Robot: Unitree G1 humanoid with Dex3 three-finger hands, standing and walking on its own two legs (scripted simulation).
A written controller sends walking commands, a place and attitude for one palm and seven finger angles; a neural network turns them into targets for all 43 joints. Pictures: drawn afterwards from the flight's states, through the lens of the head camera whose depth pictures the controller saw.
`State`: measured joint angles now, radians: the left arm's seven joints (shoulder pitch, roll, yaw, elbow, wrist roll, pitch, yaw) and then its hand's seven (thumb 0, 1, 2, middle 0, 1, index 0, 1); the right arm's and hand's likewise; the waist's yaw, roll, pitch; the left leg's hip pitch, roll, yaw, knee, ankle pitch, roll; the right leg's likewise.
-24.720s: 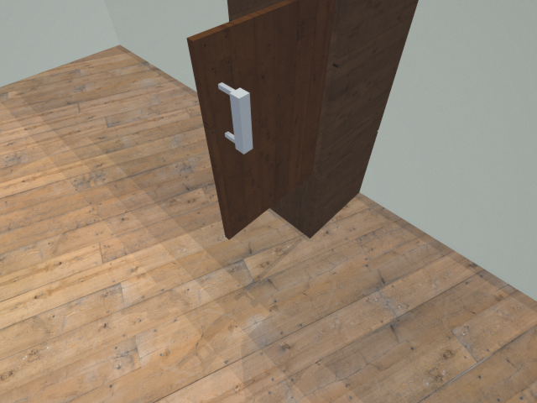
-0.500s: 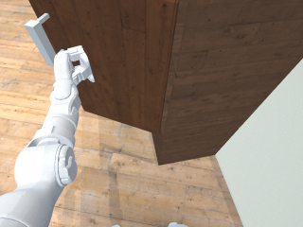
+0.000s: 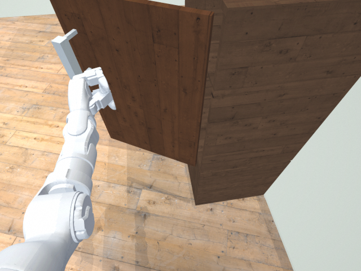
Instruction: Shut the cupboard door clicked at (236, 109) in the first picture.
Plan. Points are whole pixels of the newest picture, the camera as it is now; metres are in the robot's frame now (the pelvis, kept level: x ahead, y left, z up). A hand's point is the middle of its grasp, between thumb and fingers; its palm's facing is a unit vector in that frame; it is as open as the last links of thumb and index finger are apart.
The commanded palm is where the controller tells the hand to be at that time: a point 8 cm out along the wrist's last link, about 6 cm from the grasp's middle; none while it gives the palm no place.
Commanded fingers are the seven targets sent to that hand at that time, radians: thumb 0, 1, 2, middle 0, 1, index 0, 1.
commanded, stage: draw the hand back to the body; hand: left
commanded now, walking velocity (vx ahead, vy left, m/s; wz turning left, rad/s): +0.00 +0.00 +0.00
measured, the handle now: (76, 58) +0.65 +0.25 +0.12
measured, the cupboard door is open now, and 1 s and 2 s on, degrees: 60 60 60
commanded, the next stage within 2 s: step back with the hand held close in 1.40 s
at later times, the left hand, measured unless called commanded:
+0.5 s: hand (45, 155) +0.31 +0.21 +0.15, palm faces +0.18 -0.97 -0.17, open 3.1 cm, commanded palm +0.27 +0.26 +0.17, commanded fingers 0.00 0.90 0.90 -0.89 -1.05 -0.89 -1.05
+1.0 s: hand out of the picture +0.20 +0.29 +0.18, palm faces +0.44 -0.80 -0.40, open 5.9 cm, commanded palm +0.14 +0.33 +0.20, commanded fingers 0.00 0.90 0.90 -0.20 -0.30 -0.20 -0.30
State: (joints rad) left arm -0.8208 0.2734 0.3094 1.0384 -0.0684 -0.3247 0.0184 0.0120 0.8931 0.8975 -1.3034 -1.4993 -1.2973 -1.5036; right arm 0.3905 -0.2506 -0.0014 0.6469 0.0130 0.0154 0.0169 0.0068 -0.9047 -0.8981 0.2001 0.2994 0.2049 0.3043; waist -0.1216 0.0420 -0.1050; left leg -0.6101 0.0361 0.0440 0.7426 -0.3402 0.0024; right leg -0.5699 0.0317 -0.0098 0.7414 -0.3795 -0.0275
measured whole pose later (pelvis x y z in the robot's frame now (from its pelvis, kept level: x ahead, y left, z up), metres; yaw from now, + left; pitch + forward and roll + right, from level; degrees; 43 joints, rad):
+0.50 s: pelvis +0.00 +0.02 +0.03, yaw +2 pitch -1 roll +0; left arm -0.10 0.27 0.12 0.14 -0.11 -0.06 0.01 0.01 0.89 0.90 -1.14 -1.31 -1.13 -1.32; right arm 0.15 -0.24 0.03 0.56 0.06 -0.01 -0.08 0.01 -0.91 -0.90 0.20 0.30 0.20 0.30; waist 0.01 0.04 -0.03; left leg -0.24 -0.01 0.03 0.51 -0.25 0.03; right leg -0.19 -0.01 -0.02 0.50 -0.29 0.00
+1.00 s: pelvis +0.01 +0.02 +0.03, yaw +2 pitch -4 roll +0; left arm 0.44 0.36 0.33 -0.34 -0.09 -0.05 0.08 0.01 0.89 0.90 -0.47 -0.59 -0.47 -0.59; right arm 0.22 -0.22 0.03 0.63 0.02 -0.01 -0.06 0.02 -0.90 -0.90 0.20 0.30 0.21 0.30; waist 0.05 0.07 0.00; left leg -0.12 -0.02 0.02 0.41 -0.23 0.03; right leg -0.05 -0.01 -0.03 0.38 -0.26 0.00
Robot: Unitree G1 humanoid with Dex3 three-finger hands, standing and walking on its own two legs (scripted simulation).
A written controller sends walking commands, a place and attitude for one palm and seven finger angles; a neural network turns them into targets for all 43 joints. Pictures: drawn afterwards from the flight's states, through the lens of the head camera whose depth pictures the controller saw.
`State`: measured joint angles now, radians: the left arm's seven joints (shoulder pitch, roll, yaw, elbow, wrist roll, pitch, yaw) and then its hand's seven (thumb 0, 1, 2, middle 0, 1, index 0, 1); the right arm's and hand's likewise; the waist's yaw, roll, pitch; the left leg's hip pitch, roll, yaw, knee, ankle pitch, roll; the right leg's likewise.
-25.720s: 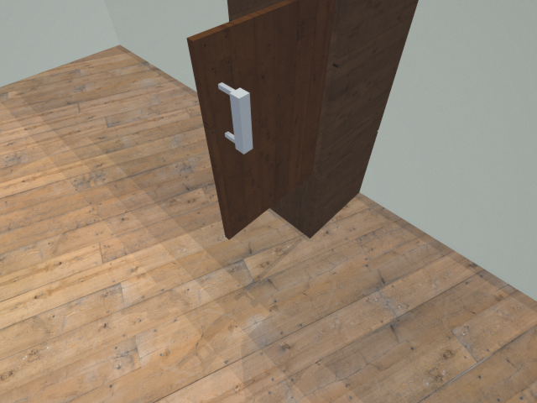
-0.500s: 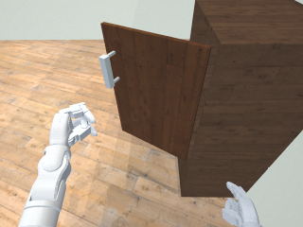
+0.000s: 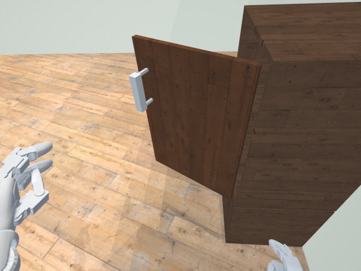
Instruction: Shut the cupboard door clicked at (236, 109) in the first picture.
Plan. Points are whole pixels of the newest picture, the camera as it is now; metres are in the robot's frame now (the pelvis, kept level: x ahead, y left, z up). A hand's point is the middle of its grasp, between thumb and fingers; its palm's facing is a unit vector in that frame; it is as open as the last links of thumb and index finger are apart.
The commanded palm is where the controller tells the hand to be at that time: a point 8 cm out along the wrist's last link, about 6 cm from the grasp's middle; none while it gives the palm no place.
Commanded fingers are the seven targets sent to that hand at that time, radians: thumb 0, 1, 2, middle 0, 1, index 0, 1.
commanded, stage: draw the hand back to the body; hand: left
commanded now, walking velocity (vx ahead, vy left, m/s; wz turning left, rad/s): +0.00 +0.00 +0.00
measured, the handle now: (143, 89) +0.64 +0.20 +0.08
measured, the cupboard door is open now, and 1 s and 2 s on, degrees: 60 60 60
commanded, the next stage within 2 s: step back with the hand held close in 0.40 s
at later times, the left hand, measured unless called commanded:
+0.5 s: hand (45, 195) +0.19 +0.25 +0.16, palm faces +0.44 -0.80 -0.40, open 7.4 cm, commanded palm +0.14 +0.29 +0.17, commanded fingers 0.00 0.90 0.90 -0.20 -0.30 -0.20 -0.30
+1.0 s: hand (14, 214) +0.16 +0.29 +0.16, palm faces +0.37 -0.79 -0.49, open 7.4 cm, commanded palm +0.10 +0.32 +0.17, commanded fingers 0.00 0.90 0.90 -0.20 -0.30 -0.20 -0.30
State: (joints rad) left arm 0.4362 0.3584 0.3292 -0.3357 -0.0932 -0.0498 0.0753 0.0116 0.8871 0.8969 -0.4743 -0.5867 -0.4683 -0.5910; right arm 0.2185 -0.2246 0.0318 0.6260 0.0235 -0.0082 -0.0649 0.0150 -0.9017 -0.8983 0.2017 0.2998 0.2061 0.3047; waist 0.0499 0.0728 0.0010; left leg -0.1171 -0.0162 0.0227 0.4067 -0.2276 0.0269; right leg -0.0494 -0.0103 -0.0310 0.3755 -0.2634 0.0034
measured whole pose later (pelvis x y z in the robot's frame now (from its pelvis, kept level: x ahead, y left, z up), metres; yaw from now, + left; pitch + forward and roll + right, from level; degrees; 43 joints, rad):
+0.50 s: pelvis +0.00 -0.01 +0.00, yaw +0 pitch -4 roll +0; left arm 0.47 0.35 0.34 -0.38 -0.09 -0.07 0.09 0.01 0.88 0.90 -0.22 -0.30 -0.21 -0.31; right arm 0.19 -0.22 0.02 0.62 0.02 -0.06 -0.08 0.01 -0.90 -0.90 0.20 0.30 0.21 0.30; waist 0.06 0.07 0.00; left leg -0.11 0.00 0.02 0.41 -0.23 0.01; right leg -0.05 0.00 -0.04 0.38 -0.27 -0.01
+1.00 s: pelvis -0.05 +0.02 -0.01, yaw -1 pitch +0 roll -1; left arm 0.55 0.46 0.42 -0.47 -0.08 -0.14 0.12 0.01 0.88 0.90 -0.22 -0.30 -0.21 -0.31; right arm 0.18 -0.23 -0.01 0.52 0.03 0.07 -0.10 0.01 -0.90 -0.90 0.20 0.30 0.20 0.30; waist 0.00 0.01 -0.01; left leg -0.31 -0.02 0.05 0.50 -0.19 0.06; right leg -0.25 -0.02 -0.01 0.48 -0.23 0.03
